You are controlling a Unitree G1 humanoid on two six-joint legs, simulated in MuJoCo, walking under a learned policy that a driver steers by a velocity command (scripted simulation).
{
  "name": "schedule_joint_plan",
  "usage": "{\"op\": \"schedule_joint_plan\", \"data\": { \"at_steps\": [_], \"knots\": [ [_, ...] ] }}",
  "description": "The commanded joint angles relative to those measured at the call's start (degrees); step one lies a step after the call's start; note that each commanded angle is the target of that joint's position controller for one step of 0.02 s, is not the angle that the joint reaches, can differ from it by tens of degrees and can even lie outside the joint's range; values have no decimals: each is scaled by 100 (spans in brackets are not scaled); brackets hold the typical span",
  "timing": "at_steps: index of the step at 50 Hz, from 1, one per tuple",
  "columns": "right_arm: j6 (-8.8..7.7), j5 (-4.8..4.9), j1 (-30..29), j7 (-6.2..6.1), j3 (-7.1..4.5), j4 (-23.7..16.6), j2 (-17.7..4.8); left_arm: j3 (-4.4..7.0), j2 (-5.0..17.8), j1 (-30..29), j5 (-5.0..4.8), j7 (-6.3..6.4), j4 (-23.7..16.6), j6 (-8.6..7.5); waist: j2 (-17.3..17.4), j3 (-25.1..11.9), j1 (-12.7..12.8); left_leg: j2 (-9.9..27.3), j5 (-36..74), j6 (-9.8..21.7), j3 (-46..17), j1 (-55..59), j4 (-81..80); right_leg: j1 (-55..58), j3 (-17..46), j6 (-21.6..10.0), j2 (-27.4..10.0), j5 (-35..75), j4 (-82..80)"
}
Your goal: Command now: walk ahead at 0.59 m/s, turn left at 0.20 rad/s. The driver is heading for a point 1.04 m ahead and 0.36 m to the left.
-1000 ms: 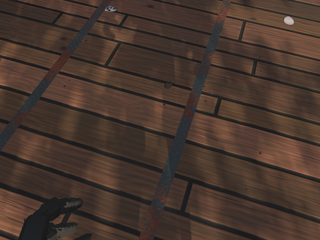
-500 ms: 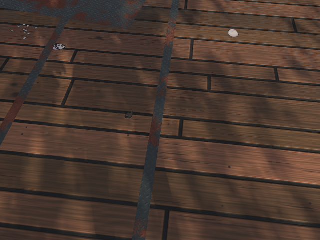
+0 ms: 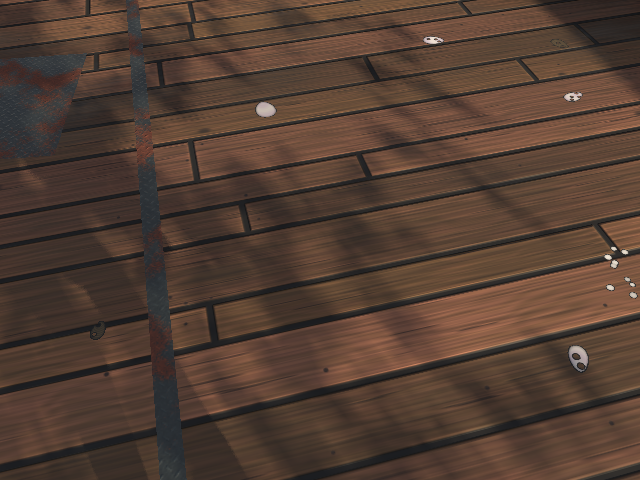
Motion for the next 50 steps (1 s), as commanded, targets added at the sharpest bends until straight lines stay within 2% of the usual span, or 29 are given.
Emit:
{"op": "schedule_joint_plan", "data": {
  "at_steps": [1,6,11,13,14,15,16,17,18,19,20,21,23,25,27,29,32,34,36,37,38,39,40,41,42,43,45,47,50],
  "knots": [
    [-201,70,-820,46,-43,-692,-469,327,1075,240,4,-4,-124,-213,-921,485,410,308,44,193,-238,-1366,-47,799,1519,-868,-1948,-2053,-1450],
    [-187,108,-658,110,60,-838,-284,366,1043,181,-40,-74,51,-357,-613,636,322,544,10,337,-223,-1457,-12,997,725,-699,-2126,-1508,-1630],
    [-94,149,-542,148,123,-938,-319,455,1086,65,-82,-130,233,-296,-430,760,192,648,-473,592,223,-1001,-2,1097,-224,-517,-2082,-1160,-1616],
    [-78,154,188,130,63,-710,-410,447,1051,-274,-51,-109,208,-215,-270,579,-254,247,-348,777,782,333,-298,540,-991,-320,-1751,-22,-790],
    [-78,118,1152,96,-113,-356,-691,396,931,-379,16,-78,168,-190,7,121,-698,-323,-435,879,1195,1678,-321,64,-1450,-168,-1357,1725,652],
    [-100,93,2666,65,-378,47,-1291,296,701,-625,114,0,-44,-214,963,-265,-1386,-334,-804,1210,347,3388,-623,-1275,-1616,136,-972,2299,3269],
    [-163,137,2458,69,-412,-98,-1955,42,-145,-274,195,-50,-409,-393,2848,-404,-642,830,-3093,2064,-3260,4341,-2282,-3562,-846,529,111,-1637,5522],
    [-273,124,2174,104,-257,-521,-1467,74,340,-722,-25,-63,-575,-639,2055,-659,-839,1400,-3948,2208,-5099,4670,-3623,-4410,142,334,103,-1550,6056],
    [-355,26,2071,96,-198,-552,-1195,152,689,-1055,-268,-126,-615,-798,1031,-338,-835,1653,-3687,2135,-5013,4636,-3539,-4889,192,144,-193,-1087,6141],
    [-365,-17,1922,93,-174,-592,-1144,102,575,-1094,-216,-120,-584,-881,218,-221,-680,1587,-3149,2053,-4589,4103,-3292,-4633,207,59,-437,-708,5686],
    [-340,-44,1588,84,-115,-660,-1004,87,481,-1025,-57,-103,-518,-898,-83,69,-415,1369,-2546,1974,-3989,3322,-3176,-4141,250,78,-617,-314,5087],
    [-322,-86,1294,56,-30,-760,-796,123,483,-856,4,-125,-463,-852,91,242,-151,1093,-2231,1924,-3528,2736,-3221,-3656,323,113,-696,-54,4682],
    [-290,-44,1077,-32,40,-802,-596,190,586,-793,42,-164,-359,-707,232,620,-1,746,-1544,1836,-2851,2238,-3463,-3319,207,285,-662,308,3929],
    [-277,6,1193,-139,64,-680,-556,175,534,-1233,89,-162,-443,-630,128,941,-70,456,-350,1718,-2279,1870,-3607,-3162,-68,486,-433,967,2986],
    [-228,28,1338,-246,84,-487,-485,97,275,-1782,101,-202,-588,-650,282,1037,-198,147,519,1559,-1848,1553,-3527,-2710,-293,635,-144,1708,2002],
    [-210,62,1596,-281,62,-277,-499,60,124,-2286,38,-257,-759,-687,448,1028,-414,101,728,1421,-1841,1401,-3599,-2211,-452,641,68,2105,1257],
    [-258,70,1856,-280,123,84,-315,80,139,-2570,-81,-352,-809,-759,709,994,-636,346,1294,1240,-1580,2072,-3743,-1771,-580,403,44,2914,357],
    [-236,-5,1902,-297,107,247,-358,160,312,-2611,-156,-385,-863,-779,884,950,-583,461,2948,1051,-1355,3004,-3405,-1855,-809,180,144,2625,79],
    [-185,-200,1900,-313,26,337,-634,309,622,-2043,-242,-342,-817,-751,1245,370,-171,623,6014,886,-1161,3866,-2360,-1377,-1175,-98,470,1766,320],
    [-139,-339,1719,-308,-19,327,-777,406,851,-1102,-341,-278,-594,-676,1369,-183,355,699,7241,855,-1038,3965,-1295,-550,-1245,-253,510,1526,505],
    [-100,-414,1020,-292,-34,145,-877,433,958,510,-350,-198,-190,-546,1272,-836,1237,677,7574,760,-829,3117,336,1197,-915,-495,75,1605,625],
    [-125,-576,1008,-302,105,-82,-331,405,1170,1788,-167,-189,162,-455,-551,-1839,1241,62,3243,532,-848,939,2980,3798,717,-1122,-895,809,1658],
    [-266,-123,1860,-181,295,-123,47,440,1144,2049,-171,-326,472,-553,-2688,-2711,741,-876,-1775,84,-1173,-1014,4517,5296,4599,-2253,-2096,-1789,50],
    [-422,106,1060,-121,229,-247,-474,369,550,1757,-85,-235,374,-533,-1682,-1776,1035,-447,-1296,306,-1277,-1737,4499,4813,4771,-1900,-1811,-2543,-555],
    [-579,98,72,-64,249,-567,-624,336,489,1479,-9,-182,364,-504,-677,-900,1025,-244,-1058,396,-1274,-1818,4129,3792,4000,-1660,-1636,-1780,-647],
    [-701,-80,-488,-42,301,-743,-440,319,535,1310,27,-226,409,-515,404,-154,748,-192,-983,535,-1093,-1459,3558,2511,3525,-1510,-1306,-942,-929],
    [-768,-177,-360,19,337,-774,-195,268,440,797,75,-202,366,-528,321,377,77,29,-822,484,-1082,-970,2682,1191,2944,-1632,-894,-233,-1237],
    [-739,-212,-278,-9,348,-808,-160,227,339,713,-90,-179,410,-493,130,656,-171,169,-894,289,-946,-815,1903,477,2604,-1663,-740,119,-1395],
    [-789,-292,-1277,31,482,-1272,-2,317,599,620,-244,-30,402,-480,54,1217,-31,135,292,12,-528,253,-101,-1274,1896,-1380,-400,120,-1664]
  ]
}}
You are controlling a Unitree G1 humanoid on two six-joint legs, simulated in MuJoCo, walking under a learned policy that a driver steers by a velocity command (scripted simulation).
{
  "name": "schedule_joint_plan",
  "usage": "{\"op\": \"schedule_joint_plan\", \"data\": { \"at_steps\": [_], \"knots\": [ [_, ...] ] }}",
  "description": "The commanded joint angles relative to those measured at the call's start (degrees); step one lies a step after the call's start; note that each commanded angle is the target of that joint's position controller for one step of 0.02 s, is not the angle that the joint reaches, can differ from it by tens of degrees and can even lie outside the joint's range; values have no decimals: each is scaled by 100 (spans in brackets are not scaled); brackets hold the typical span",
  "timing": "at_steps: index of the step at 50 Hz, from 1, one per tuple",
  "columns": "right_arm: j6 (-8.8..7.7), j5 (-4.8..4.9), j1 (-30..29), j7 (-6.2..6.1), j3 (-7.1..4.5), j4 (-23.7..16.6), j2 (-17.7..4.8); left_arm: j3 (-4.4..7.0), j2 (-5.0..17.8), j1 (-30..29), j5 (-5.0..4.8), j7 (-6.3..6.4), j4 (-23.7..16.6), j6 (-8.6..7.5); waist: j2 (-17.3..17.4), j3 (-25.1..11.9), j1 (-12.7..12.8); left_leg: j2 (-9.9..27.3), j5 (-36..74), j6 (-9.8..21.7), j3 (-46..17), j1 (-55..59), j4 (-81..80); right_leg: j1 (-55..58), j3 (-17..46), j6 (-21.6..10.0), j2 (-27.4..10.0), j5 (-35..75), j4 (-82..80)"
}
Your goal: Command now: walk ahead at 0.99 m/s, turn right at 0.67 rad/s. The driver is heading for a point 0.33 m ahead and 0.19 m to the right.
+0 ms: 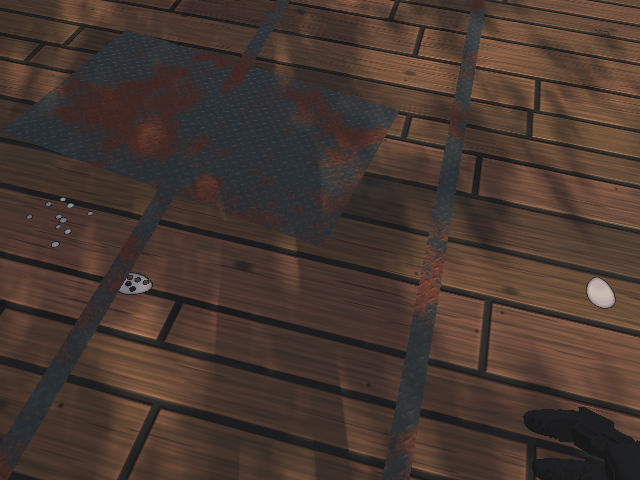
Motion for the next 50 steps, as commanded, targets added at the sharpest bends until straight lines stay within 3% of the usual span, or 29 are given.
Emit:
{"op": "schedule_joint_plan", "data": {
  "at_steps": [1,3,6,8,9,10,11,12,13,14,15,17,20,22,25,28,29,30,31,32,33,35,40,44,46,47,48,49,50],
  "knots": [
    [-102,-41,-378,50,-29,-532,-286,220,869,-1145,-110,136,-785,-154,-71,625,-478,-191,1671,-247,445,1790,-1748,-2652,1469,-816,-1102,-102,-1277],
    [-55,79,-417,8,-170,-548,-508,280,1014,-784,-152,150,-706,-128,-282,410,-348,-303,2679,-382,288,2671,-2126,-2668,1656,-586,-1220,-436,-1194],
    [-11,240,-401,-114,-384,-573,-833,270,859,-363,-221,155,-589,-4,-356,193,-376,-350,1865,-350,188,2676,-2666,-1424,1773,-247,-1284,-41,-237],
    [-6,292,1013,-181,-624,-400,-1124,243,826,-509,-49,95,-659,76,-456,-808,-1271,-138,1053,-84,200,4174,-2385,-1430,1421,180,-1035,1497,1942],
    [67,269,2452,-255,-750,-215,-1514,69,323,-536,194,83,-857,80,206,-1920,-1756,908,-424,255,-927,5832,-2176,-2321,1000,317,-762,558,4039],
    [109,115,2564,-121,-803,15,-2071,-174,-274,378,-264,78,-1148,-18,3053,-2958,-1023,2437,-2502,1306,-4647,6880,-3720,-3790,442,488,-524,-1751,6115],
    [173,150,2209,-102,-742,-82,-1476,-124,214,76,-411,171,-980,35,2234,-2156,-1169,2140,-3743,1170,-4914,6265,-4208,-4511,301,485,-1061,-1253,6689],
    [227,164,1950,-138,-651,-43,-1054,-63,491,-652,-308,185,-1034,69,1449,-1225,-1287,1886,-2810,927,-3674,5602,-4109,-4784,50,467,-1237,-906,6766],
    [269,73,1750,-140,-599,70,-891,-48,510,-1082,-165,169,-1105,113,525,-684,-1165,1703,-1450,840,-2680,4786,-4014,-4597,-81,459,-1492,-690,6566],
    [281,-6,1561,-138,-554,174,-710,-11,506,-1423,-27,129,-1219,149,345,-345,-1024,1450,-601,796,-1938,4095,-4065,-4335,-84,418,-1660,-548,6206],
    [269,-50,1369,-149,-522,277,-590,7,414,-1451,-64,60,-1290,224,520,-117,-793,1316,-171,749,-1382,3572,-4156,-4057,-25,404,-1842,-520,5980],
    [236,76,1175,-115,-482,446,-346,-42,187,-1663,-123,5,-1440,369,479,171,-613,1193,817,736,-588,3079,-4341,-3960,-66,408,-1977,-675,5631],
    [186,173,737,-146,-564,509,-748,-137,121,-2003,84,-73,-1689,296,176,530,-339,1062,3050,788,430,2386,-4519,-3498,-262,550,-1784,100,3870],
    [165,183,699,-190,-640,533,-1095,-132,204,-2068,154,-219,-1563,161,48,242,-407,713,3307,623,1087,2093,-4617,-2239,-742,529,-1376,1497,2442],
    [156,320,1199,-183,-732,782,-1579,-8,560,-2310,153,-316,-1652,125,172,-17,-368,914,4606,556,1203,2876,-4240,-1556,-843,255,-922,1687,1687],
    [265,340,1347,-200,-664,827,-1509,281,1156,-963,239,-176,-1283,198,75,-860,494,581,4885,139,1471,2637,-1645,586,-744,-136,-742,2486,1058],
    [304,39,1782,-184,-481,711,-886,288,1606,-873,261,-53,-1243,244,-1416,-1356,88,-144,-443,-160,1580,1478,702,1841,651,-431,-1999,5614,1488],
    [302,105,2990,-68,-282,873,-755,135,1592,-1242,423,-67,-1571,182,-1865,-2968,-408,-576,-2524,-316,529,409,2622,3107,3126,-1809,-3589,6480,1408],
    [358,193,2634,-47,-434,1003,-1428,141,1287,-1376,320,-134,-1617,214,-654,-3240,-31,-323,-2061,-319,7,637,2672,2485,2871,-1708,-3227,5412,986],
    [413,284,2021,-77,-432,787,-1379,88,1174,-1698,202,-166,-1550,208,-368,-2236,-151,-126,-1788,-337,211,295,2285,1730,2111,-1450,-2886,4673,818],
    [470,217,1678,-176,-403,758,-1232,45,992,-1961,121,-158,-1441,193,95,-1507,-299,62,-1471,-404,345,159,1806,877,1736,-1174,-2616,4225,624],
    [647,177,1730,-269,-415,793,-1179,-2,868,-2194,242,-132,-1350,173,-69,-1087,-603,220,-1120,-459,322,789,1277,-430,1282,-1030,-2389,4026,277],
    [784,67,1619,-343,-272,813,-602,7,759,-2503,304,-23,-1054,180,-350,-1250,-759,198,-338,-530,508,1851,-622,-1418,361,-905,-2076,3799,-27],
    [875,98,1109,-295,-304,770,-694,-27,675,-2458,291,-1,-804,306,-504,-973,-591,69,473,-437,528,2313,-1620,-1696,393,-673,-1959,1111,-239],
    [874,9,1046,-265,-302,761,-628,-106,497,-2487,247,-20,-698,341,-491,-724,-701,-40,806,-276,635,2764,-2506,-1941,399,-347,-1754,-272,-101],
    [864,-69,992,-257,-300,710,-672,-172,320,-2269,261,-27,-577,337,-396,-576,-691,95,1044,-158,460,2949,-2963,-2050,372,-54,-1563,-763,33],
    [853,-100,897,-275,-344,594,-997,-200,239,-1946,329,-25,-486,329,122,-461,-482,623,1551,50,-77,2988,-3286,-2137,156,266,-1211,-1264,472],
    [867,-76,581,-285,-402,607,-1222,-174,215,-1469,261,4,-403,350,906,-423,-82,796,444,327,-176,2299,-3421,-1739,-303,466,-866,-1138,564],
    [850,-72,487,-240,-344,610,-863,-160,355,-1763,289,63,-370,402,834,-309,-274,515,-868,262,-106,1620,-3713,-1107,-404,601,-895,-635,668]
  ]
}}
